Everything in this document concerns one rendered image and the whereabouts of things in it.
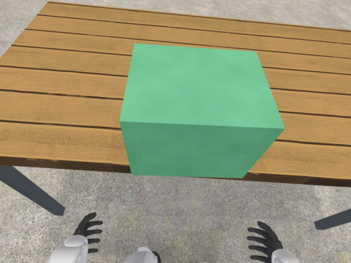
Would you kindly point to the robot left hand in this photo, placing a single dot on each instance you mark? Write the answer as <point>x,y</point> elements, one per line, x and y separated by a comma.
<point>84,225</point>

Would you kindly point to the left robot thigh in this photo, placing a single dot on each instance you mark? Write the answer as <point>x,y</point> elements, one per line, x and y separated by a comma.
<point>141,257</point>

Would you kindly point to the robot right hand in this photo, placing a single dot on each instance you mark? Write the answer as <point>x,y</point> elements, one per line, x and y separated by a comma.
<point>271,242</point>

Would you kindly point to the table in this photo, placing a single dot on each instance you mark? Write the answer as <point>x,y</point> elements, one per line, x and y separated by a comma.
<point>62,85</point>

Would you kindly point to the right robot forearm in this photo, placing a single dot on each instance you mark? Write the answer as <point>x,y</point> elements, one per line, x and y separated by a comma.
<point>283,256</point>

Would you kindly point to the left robot forearm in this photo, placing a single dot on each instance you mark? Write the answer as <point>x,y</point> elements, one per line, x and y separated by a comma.
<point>73,250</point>

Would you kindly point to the robot left shin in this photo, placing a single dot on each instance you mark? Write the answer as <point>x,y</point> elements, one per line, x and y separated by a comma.
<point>144,249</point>

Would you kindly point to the carton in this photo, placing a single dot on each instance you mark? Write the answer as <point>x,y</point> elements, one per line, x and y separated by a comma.
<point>196,112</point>

